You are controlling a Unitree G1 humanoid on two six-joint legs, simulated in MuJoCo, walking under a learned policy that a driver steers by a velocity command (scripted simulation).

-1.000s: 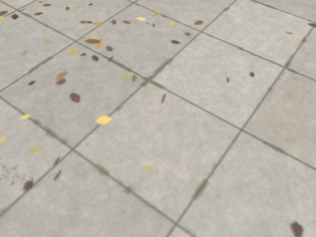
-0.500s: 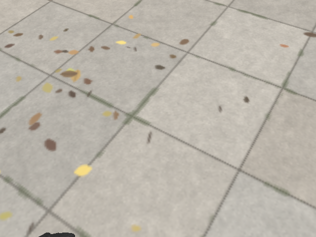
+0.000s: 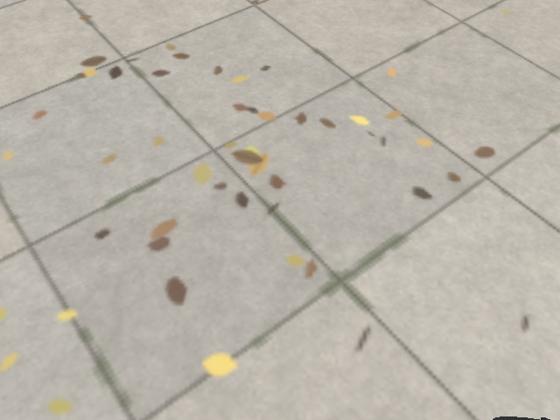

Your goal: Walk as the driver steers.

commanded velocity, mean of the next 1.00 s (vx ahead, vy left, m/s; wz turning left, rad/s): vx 0.50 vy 0.00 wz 0.14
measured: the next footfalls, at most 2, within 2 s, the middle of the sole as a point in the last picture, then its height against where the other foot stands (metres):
right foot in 0.46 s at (334, 413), level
left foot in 0.92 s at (217, 342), level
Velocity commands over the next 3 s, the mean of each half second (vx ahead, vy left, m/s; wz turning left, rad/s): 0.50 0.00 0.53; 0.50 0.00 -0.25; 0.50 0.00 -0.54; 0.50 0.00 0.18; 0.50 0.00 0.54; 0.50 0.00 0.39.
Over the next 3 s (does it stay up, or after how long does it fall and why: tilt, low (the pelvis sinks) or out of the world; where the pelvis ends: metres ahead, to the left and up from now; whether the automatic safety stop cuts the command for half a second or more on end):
stays up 1.63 0.09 0.01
